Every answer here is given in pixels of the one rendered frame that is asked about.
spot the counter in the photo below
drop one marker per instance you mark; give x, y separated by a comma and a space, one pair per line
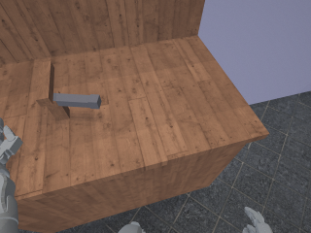
169, 122

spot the robot left hand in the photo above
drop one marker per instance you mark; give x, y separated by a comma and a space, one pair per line
9, 146

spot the tap lever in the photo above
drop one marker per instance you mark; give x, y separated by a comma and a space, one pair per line
92, 101

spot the robot left forearm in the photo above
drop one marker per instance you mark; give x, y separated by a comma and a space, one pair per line
8, 203

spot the robot left shin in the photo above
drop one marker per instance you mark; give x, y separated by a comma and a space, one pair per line
135, 223

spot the robot right hand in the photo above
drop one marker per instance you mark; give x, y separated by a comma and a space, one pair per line
258, 221

